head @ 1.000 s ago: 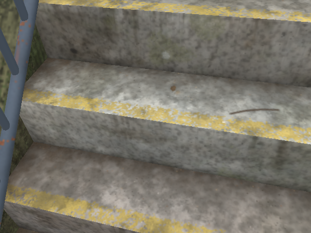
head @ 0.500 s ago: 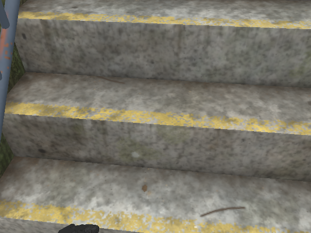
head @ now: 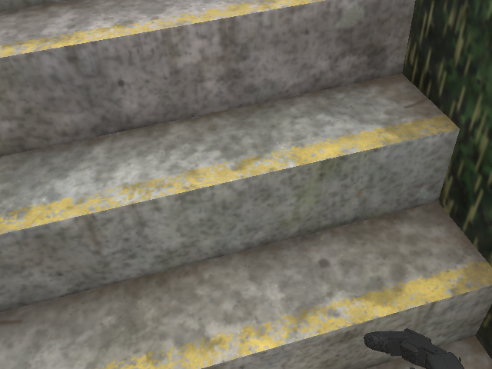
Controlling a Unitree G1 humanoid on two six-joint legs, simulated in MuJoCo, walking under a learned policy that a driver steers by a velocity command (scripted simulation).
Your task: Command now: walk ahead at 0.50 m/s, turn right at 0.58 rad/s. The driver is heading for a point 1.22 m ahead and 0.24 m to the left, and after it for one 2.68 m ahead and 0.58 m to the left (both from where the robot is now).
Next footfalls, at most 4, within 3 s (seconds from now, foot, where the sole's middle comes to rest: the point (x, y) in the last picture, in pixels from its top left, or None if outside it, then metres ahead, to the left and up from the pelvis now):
0.28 left None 0.29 0.06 -0.53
0.60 right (386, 341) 0.40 -0.20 -0.26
0.82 right None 0.35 -0.29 -0.53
1.10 left None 0.24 -0.09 -0.53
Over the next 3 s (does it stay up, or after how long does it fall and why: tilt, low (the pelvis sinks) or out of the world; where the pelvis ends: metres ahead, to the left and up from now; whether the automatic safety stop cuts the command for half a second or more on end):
falls after 1.56 s (tilt)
